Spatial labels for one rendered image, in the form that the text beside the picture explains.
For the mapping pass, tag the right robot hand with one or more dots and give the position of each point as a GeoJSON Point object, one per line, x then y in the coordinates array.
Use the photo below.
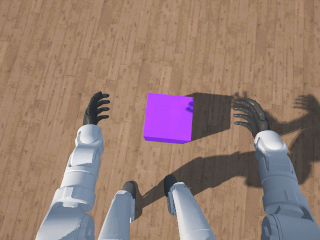
{"type": "Point", "coordinates": [257, 121]}

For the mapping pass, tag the left robot hand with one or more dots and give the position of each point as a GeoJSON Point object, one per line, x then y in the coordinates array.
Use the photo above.
{"type": "Point", "coordinates": [92, 111]}

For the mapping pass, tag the robot left upper arm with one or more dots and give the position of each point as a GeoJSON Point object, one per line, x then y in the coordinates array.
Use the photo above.
{"type": "Point", "coordinates": [68, 226]}

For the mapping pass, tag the robot right upper arm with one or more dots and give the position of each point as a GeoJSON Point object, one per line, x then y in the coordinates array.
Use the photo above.
{"type": "Point", "coordinates": [283, 227]}

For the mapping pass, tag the left robot thigh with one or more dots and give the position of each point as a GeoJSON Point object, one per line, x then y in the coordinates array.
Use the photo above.
{"type": "Point", "coordinates": [121, 213]}

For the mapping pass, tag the carton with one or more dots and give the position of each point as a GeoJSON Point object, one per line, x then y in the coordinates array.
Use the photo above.
{"type": "Point", "coordinates": [168, 118]}

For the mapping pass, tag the right robot forearm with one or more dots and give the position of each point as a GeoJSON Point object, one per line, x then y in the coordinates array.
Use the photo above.
{"type": "Point", "coordinates": [281, 190]}

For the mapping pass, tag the left robot forearm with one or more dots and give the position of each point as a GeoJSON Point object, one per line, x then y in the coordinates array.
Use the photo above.
{"type": "Point", "coordinates": [76, 193]}

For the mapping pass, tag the right robot shin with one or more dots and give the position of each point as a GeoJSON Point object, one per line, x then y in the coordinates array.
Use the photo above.
{"type": "Point", "coordinates": [178, 184]}

